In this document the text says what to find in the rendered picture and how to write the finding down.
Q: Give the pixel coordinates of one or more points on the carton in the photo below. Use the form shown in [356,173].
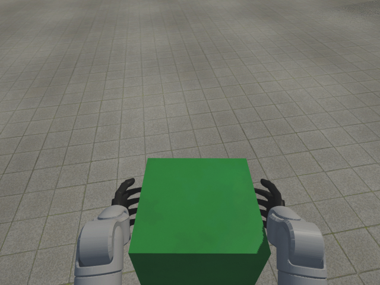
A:
[198,223]

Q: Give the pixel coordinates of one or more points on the left robot hand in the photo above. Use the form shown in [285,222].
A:
[121,197]

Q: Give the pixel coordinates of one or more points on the right robot hand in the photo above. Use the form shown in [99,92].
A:
[273,197]

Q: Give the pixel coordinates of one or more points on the robot right forearm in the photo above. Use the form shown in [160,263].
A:
[300,248]

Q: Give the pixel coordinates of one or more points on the robot left forearm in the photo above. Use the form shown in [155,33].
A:
[100,248]

